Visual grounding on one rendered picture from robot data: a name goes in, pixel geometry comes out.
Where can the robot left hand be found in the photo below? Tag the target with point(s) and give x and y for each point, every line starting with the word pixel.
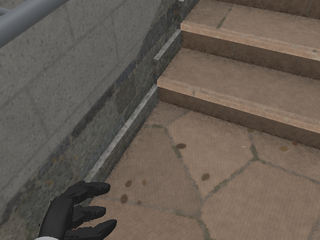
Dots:
pixel 62 216

